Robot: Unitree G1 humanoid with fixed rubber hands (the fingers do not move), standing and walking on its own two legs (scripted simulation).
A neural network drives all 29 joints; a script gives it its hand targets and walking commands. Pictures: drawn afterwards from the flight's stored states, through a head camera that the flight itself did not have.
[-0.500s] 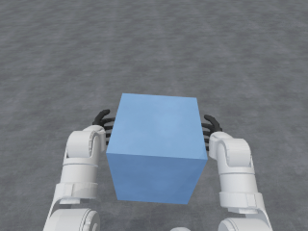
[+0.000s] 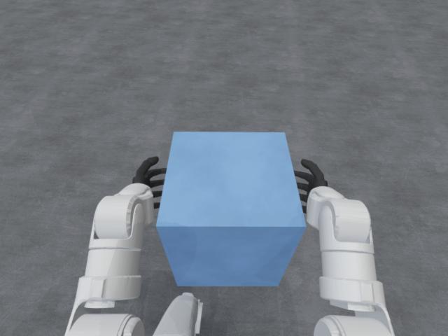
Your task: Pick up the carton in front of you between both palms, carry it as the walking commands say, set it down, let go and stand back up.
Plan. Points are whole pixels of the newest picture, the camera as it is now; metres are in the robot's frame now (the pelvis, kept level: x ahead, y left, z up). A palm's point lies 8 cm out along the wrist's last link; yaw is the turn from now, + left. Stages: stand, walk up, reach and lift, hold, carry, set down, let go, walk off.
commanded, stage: carry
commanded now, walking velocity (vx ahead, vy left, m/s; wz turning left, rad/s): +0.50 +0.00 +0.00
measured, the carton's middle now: (228, 213) +0.36 +0.04 -0.02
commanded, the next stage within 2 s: none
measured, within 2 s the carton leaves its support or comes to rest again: neither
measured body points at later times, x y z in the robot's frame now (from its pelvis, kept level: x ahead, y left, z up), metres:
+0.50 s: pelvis +0.35 +0.01 +0.03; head +0.37 +0.02 +0.48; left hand +0.69 +0.14 +0.11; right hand +0.67 -0.16 +0.12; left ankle +0.30 +0.11 -0.72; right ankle +0.43 -0.13 -0.68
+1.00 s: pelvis +0.66 -0.01 +0.01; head +0.62 -0.01 +0.46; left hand +0.93 +0.14 +0.10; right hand +0.93 -0.16 +0.10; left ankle +0.80 +0.10 -0.71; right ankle +0.51 -0.12 -0.72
